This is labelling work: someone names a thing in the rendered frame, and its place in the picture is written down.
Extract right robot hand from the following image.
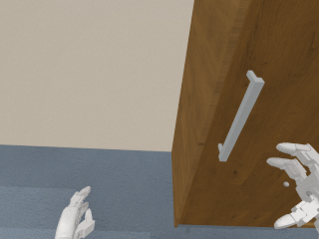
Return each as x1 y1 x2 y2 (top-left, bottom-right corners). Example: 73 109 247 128
266 142 319 229

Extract left robot hand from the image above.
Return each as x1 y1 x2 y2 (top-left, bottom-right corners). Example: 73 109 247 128
55 186 96 239

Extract handle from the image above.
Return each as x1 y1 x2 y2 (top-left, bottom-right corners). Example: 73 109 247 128
218 70 265 162

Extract wardrobe door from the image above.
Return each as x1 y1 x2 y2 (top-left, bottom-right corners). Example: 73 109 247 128
308 217 317 223
178 0 319 228

